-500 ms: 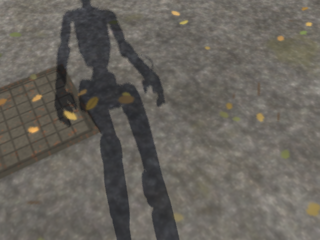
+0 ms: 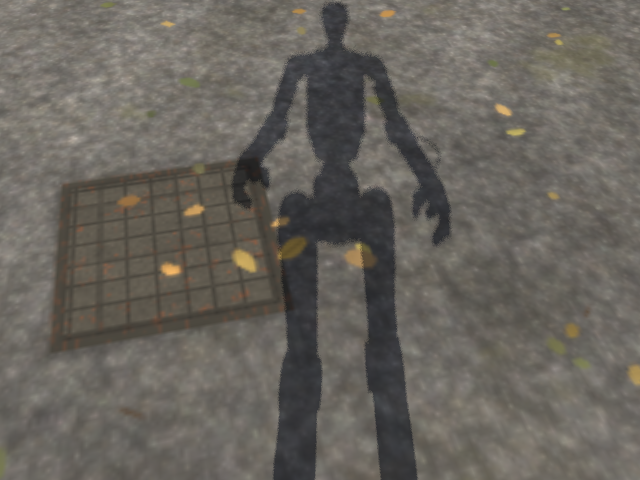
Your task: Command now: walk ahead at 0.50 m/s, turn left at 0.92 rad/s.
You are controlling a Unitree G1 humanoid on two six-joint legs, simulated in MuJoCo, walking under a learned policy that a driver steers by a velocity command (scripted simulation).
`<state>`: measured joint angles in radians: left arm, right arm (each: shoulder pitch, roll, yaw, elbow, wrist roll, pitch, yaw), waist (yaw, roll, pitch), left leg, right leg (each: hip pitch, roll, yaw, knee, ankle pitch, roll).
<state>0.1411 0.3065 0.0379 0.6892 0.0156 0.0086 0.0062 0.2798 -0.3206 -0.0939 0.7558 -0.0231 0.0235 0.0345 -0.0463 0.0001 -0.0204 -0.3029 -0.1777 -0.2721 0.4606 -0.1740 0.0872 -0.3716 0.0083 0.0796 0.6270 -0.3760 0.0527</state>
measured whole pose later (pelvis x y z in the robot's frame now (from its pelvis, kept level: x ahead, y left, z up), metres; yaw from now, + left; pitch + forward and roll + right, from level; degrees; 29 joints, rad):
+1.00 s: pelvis +0.24 +0.04 +0.00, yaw +57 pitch +0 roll +0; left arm 0.11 0.30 0.02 0.64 0.02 0.04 0.05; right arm 0.24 -0.37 -0.11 0.71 -0.03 0.05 0.02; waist -0.04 0.05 0.07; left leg -0.45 -0.20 -0.21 0.94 -0.41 -0.01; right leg -0.26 0.03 0.02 0.46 -0.21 -0.03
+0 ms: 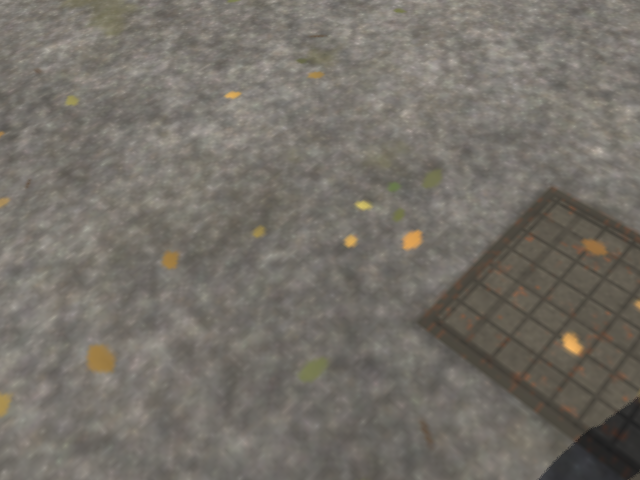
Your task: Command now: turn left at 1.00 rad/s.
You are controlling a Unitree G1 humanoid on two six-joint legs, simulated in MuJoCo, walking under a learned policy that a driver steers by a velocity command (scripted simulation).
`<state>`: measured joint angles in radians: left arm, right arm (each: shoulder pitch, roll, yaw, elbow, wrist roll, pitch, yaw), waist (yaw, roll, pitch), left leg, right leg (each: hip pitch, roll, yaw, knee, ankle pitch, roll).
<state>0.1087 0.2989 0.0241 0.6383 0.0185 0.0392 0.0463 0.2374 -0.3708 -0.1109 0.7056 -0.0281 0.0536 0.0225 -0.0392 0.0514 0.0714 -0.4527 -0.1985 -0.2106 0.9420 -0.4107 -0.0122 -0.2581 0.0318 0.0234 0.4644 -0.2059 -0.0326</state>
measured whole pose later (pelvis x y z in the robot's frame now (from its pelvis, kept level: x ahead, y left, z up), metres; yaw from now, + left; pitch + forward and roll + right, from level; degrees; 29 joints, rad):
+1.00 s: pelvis +0.44 +0.42 -0.03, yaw +57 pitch +4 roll -1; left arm -0.09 0.27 -0.01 0.57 0.03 -0.04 -0.03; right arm 0.53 -0.32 -0.06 0.88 0.01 -0.07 0.00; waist -0.14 -0.01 0.05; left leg 0.21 -0.18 -0.35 0.27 -0.41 0.21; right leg -0.70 -0.02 0.02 0.58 0.00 0.01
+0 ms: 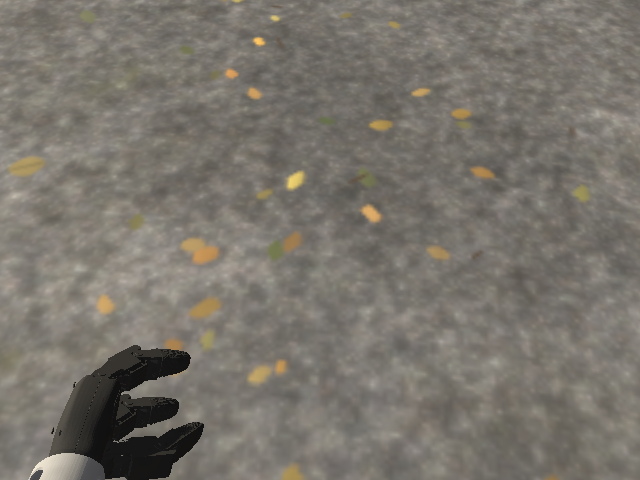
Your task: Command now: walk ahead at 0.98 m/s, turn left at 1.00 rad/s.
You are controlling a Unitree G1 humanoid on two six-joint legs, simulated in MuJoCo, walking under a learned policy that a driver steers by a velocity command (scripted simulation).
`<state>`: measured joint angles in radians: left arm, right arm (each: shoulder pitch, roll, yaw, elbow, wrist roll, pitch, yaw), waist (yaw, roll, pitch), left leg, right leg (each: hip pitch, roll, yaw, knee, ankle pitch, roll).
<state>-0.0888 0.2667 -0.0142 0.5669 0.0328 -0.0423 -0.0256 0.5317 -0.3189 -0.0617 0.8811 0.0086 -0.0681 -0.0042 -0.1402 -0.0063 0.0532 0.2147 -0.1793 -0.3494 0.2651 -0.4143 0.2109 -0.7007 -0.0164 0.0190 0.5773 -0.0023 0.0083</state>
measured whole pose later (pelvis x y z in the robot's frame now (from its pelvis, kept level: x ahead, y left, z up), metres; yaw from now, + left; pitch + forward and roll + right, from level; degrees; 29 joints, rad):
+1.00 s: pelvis +0.46 +0.04 +0.03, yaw +17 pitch -1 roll +0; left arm 0.25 0.22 0.00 0.93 0.01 0.01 0.03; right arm 0.24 -0.23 -0.02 1.02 -0.01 0.00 -0.02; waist -0.01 0.00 0.00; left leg -0.24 -0.10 -0.05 0.38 -0.12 0.06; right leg -0.18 0.01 -0.01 0.44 -0.25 -0.01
